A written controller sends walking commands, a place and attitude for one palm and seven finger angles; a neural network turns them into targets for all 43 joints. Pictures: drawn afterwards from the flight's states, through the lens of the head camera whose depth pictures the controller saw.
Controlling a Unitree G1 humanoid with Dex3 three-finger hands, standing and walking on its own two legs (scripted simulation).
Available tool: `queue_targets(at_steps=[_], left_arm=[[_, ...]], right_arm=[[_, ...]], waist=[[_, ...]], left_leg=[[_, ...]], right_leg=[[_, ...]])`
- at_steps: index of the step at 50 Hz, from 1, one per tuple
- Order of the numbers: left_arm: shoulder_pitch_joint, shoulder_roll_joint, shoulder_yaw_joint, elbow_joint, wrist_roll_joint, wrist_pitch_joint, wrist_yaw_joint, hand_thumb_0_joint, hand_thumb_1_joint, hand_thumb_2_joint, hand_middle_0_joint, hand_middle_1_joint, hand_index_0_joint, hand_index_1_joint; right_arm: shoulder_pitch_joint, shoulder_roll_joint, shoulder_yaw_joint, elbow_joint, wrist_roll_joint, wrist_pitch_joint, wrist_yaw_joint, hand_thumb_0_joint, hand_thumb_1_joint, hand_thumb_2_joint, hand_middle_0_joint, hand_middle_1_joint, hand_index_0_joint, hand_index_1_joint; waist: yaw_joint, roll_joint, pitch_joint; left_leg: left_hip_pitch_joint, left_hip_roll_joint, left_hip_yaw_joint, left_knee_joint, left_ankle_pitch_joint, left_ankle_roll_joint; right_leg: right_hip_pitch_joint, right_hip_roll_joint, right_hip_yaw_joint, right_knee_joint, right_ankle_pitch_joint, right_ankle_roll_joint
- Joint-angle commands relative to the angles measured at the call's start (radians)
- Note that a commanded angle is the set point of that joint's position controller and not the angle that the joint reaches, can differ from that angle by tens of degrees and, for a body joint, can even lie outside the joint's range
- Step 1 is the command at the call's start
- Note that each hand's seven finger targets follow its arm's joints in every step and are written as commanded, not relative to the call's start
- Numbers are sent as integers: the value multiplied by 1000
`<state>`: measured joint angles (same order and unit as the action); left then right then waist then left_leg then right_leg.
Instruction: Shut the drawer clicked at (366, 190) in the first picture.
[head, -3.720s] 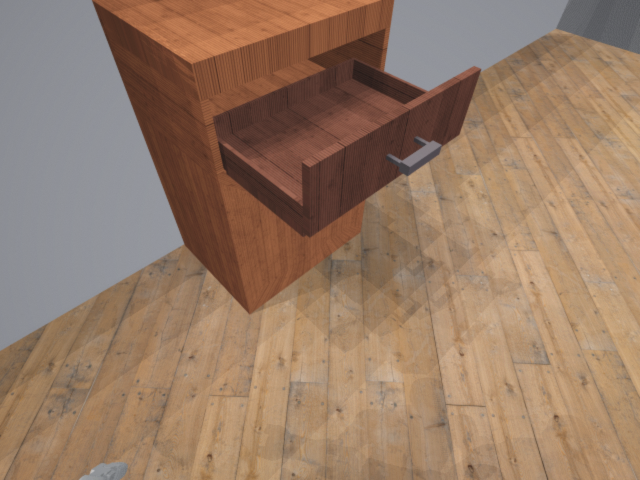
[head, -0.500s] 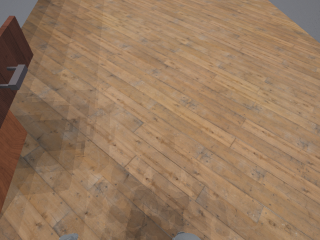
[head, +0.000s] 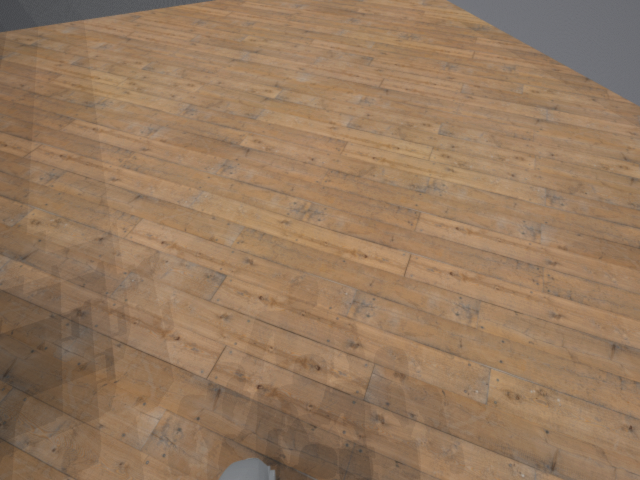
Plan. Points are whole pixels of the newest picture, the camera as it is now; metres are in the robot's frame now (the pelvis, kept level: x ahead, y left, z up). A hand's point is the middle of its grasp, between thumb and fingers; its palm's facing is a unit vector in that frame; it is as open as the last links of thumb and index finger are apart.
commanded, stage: walk around to get in front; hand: left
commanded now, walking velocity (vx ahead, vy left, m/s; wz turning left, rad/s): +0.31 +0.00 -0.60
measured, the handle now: out of the picture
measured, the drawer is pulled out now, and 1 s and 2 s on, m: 0.30 0.30 0.30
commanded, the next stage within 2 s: walk to a spot facing it in 0.98 s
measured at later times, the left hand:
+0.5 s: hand (211, 372) +0.30 +0.20 -0.16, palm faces -0.30 -0.94 -0.17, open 7.4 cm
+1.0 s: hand (314, 279) +0.50 +0.04 -0.16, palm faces -0.48 -0.84 -0.23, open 7.2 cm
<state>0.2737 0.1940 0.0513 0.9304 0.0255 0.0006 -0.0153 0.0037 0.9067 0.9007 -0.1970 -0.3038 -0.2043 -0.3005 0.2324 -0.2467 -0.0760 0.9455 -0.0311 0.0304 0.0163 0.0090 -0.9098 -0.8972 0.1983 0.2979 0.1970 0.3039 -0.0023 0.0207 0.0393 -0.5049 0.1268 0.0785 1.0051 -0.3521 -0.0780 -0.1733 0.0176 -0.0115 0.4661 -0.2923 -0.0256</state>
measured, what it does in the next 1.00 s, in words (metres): walks ahead, turning right: left foot, then right foot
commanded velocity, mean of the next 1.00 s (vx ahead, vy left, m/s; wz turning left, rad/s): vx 0.33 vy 0.00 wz -0.48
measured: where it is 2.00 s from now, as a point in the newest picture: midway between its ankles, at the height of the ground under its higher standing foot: (375, 400)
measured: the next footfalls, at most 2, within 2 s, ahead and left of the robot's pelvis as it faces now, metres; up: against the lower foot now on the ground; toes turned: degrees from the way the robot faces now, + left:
left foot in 0.18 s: +0.17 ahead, +0.15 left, +0.00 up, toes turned -1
right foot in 0.70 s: +0.34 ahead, -0.17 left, +0.00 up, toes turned -34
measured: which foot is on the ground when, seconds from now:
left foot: up 0.00-0.16, down 0.18-0.70, up 0.72-1.00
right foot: down 0.00-0.18, up 0.20-0.68, down 0.70-1.00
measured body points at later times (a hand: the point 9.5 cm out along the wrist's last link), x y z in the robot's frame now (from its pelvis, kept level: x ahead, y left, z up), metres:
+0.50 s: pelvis +0.16 +0.04 +0.01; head +0.19 +0.05 +0.45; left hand +0.32 +0.25 -0.15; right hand +0.06 -0.17 -0.13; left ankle +0.13 +0.15 -0.74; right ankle +0.18 -0.12 -0.66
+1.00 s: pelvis +0.34 -0.09 +0.00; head +0.35 -0.10 +0.45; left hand +0.52 +0.09 -0.14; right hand +0.29 -0.34 -0.14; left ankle +0.48 +0.02 -0.67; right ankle +0.30 -0.14 -0.74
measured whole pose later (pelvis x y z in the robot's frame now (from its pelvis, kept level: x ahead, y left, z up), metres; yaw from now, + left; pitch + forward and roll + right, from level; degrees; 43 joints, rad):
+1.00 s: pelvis +0.34 -0.09 +0.00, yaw -32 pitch +0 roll -1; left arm 0.23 0.20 0.07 0.99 0.02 -0.05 -0.01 -0.01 0.94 0.90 -0.20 -0.30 -0.21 -0.30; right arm 0.18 -0.18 -0.06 0.94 -0.03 -0.03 0.01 0.00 -0.91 -0.90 0.20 0.30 0.20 0.30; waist -0.02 0.02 0.03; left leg -0.62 0.18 0.05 1.03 -0.22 -0.07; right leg -0.21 0.08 -0.07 0.44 -0.23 -0.10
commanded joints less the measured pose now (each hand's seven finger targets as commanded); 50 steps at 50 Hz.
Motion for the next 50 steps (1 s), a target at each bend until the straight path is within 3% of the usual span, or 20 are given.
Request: queue_targets(at_steps=[1, 5, 7, 8, 9, 10, 11, 14, 17, 29, 31, 33, 34, 35, 36, 37, 39, 42, 44, 50], left_arm=[[47, 219, 57, -35, -1, -36, 10, 0, 900, 900, -200, -300, -200, -300], [28, 229, 62, -36, 2, -33, 10, 0, 900, 900, -200, -300, -200, -300], [-21, 222, 68, -42, -3, -28, 9, 0, 900, 900, -200, -300, -200, -300], [-30, 177, 61, -49, -4, -26, 5, 0, 900, 900, -200, -300, -200, -300], [-9, 99, 49, -63, -15, -21, -6, 0, 900, 900, -200, -300, -200, -300], [-8, 86, 44, -93, -11, -23, -13, 0, 900, 900, -200, -300, -200, -300], [-44, 111, 52, -81, 0, -19, -13, 0, 900, 900, -200, -300, -200, -300], [-24, 99, 62, -43, 10, -3, -43, 0, 900, 900, -200, -300, -200, -300], [-11, 54, 55, -34, 10, 16, -45, 0, 900, 900, -200, -300, -200, -300], [-331, 15, 24, -123, 8, 6, -48, 0, 900, 900, -200, -300, -200, -300], [-295, 29, 27, -115, 8, -4, -46, 0, 900, 900, -200, -300, -200, -300], [-102, 72, 39, -56, 11, -22, -38, 0, 900, 900, -200, -300, -200, -300], [61, 150, 57, -7, 13, -35, -28, 0, 900, 900, -200, -300, -200, -300], [176, 269, 86, 18, 9, -45, -11, 0, 900, 900, -200, -300, -200, -300], [215, 339, 95, 36, -23, -38, -2, 0, 900, 900, -200, -300, -200, -300], [154, 323, 92, 10, -23, -37, 4, 0, 900, 900, -200, -300, -200, -300], [-4, 214, 62, -28, -24, -39, 15, 0, 900, 900, -200, -300, -200, -300], [-75, 157, 40, -22, -5, -59, 17, 0, 900, 900, -200, -300, -200, -300], [-67, 144, 37, -7, -1, -66, 16, 0, 900, 900, -200, -300, -200, -300], [39, 127, 33, 25, -5, -79, 16, 0, 900, 900, -200, -300, -200, -300]], right_arm=[[-115, -59, -7, -138, 5, -48, 1, 0, -900, -900, 200, 300, 200, 300], [-112, -52, -4, -159, 13, -68, 0, 0, -900, -900, 200, 300, 200, 300], [10, -67, -7, -121, 15, -79, -12, 0, -900, -900, 200, 300, 200, 300], [135, -114, -16, -80, 13, -90, -28, 0, -900, -900, 200, 300, 200, 300], [266, -231, -42, -49, -1, -95, -38, 0, -900, -900, 200, 300, 200, 300], [314, -269, -34, -48, -4, -90, -41, 0, -900, -900, 200, 300, 200, 300], [236, -220, -24, -50, -1, -87, -41, 0, -900, -900, 200, 300, 200, 300], [63, -96, 9, -74, 7, -106, -45, 0, -900, -900, 200, 300, 200, 300], [118, -62, 14, -37, 11, -122, -49, 0, -900, -900, 200, 300, 200, 300], [286, -58, 5, 74, -3, -111, -39, 0, -900, -900, 200, 300, 200, 300], [281, -80, -1, 71, -2, -110, -40, 0, -900, -900, 200, 300, 200, 300], [248, -122, -9, 58, 5, -107, -37, 0, -900, -900, 200, 300, 200, 300], [231, -111, -6, 39, 15, -103, -26, 0, -900, -900, 200, 300, 200, 300], [252, -34, 12, 5, 31, -103, -19, 0, -900, -900, 200, 300, 200, 300], [157, -19, 14, -39, 32, -104, -31, 0, -900, -900, 200, 300, 200, 300], [139, -40, 9, -44, 28, -108, -34, 0, -900, -900, 200, 300, 200, 300], [91, -48, 4, -22, 14, -96, -35, 0, -900, -900, 200, 300, 200, 300], [179, 0, 12, 18, -1, -58, -31, 0, -900, -900, 200, 300, 200, 300], [177, 8, 11, 17, -2, -52, -25, 0, -900, -900, 200, 300, 200, 300], [-42, -2, 9, -64, -1, -63, -4, 0, -900, -900, 200, 300, 200, 300]], waist=[[42, -162, 20], [31, -177, 35], [-33, -157, -1], [-82, -36, -55], [-130, 286, -148], [-120, 332, -131], [-102, 248, -56], [-4, 128, 76], [5, 120, 33], [-67, 109, 95], [-38, 99, 53], [56, 118, -91], [136, 32, -190], [161, -160, -319], [166, -184, -326], [138, -173, -305], [62, -11, -125], [-32, -79, -55], [-47, -106, -49], [12, -113, 8]], left_leg=[[-93, -14, -5, -116, 39, -8], [70, -52, 1, -301, 18, 8], [296, -75, 19, -465, 100, 13], [498, -45, -16, -564, 74, 19], [666, 224, -326, -677, -145, 76], [635, 393, -556, -810, -313, 155], [476, 396, -564, -872, -456, 159], [306, 277, -238, -867, -207, 118], [357, 222, -42, -830, 82, 121], [528, 248, 184, -742, 508, 160], [557, 252, 222, -636, 764, 152], [555, 226, 269, -349, 982, 113], [348, 207, 271, -113, 823, 74], [-22, 58, 242, 202, -24, 20], [-197, -8, 100, 432, -281, 14], [-203, 27, -22, 475, -168, 24], [-159, 95, -55, 390, -15, 26], [-35, 86, -28, 233, 48, 12], [-28, 69, -23, 155, 86, 7], [-125, 45, -30, -70, 176, 3]], right_leg=[[36, -243, 298, -235, -11, -150], [-52, -228, 328, -196, -17, -140], [-146, -178, 296, -98, -20, -101], [-230, -103, 247, 77, -4, -63], [-401, 36, 107, 407, -190, -6], [-519, 47, 43, 626, -303, 19], [-522, -13, 74, 745, -245, 11], [-505, -106, 32, 798, -18, 30], [-497, -112, 13, 767, 81, 52], [-469, -87, -128, 275, 112, 21], [-371, -38, -160, 220, 63, -14], [-91, 29, -203, 113, 58, -52], [236, -10, -143, 71, 151, -77], [552, -314, 289, 41, 214, -187], [563, -465, 545, -57, 434, -268], [451, -450, 510, -101, 357, -251], [164, -372, 354, -147, 238, -215], [-90, -264, 173, -206, 274, -157], [-119, -227, 157, -227, 219, -157], [-28, -224, 199, -243, 189, -173]])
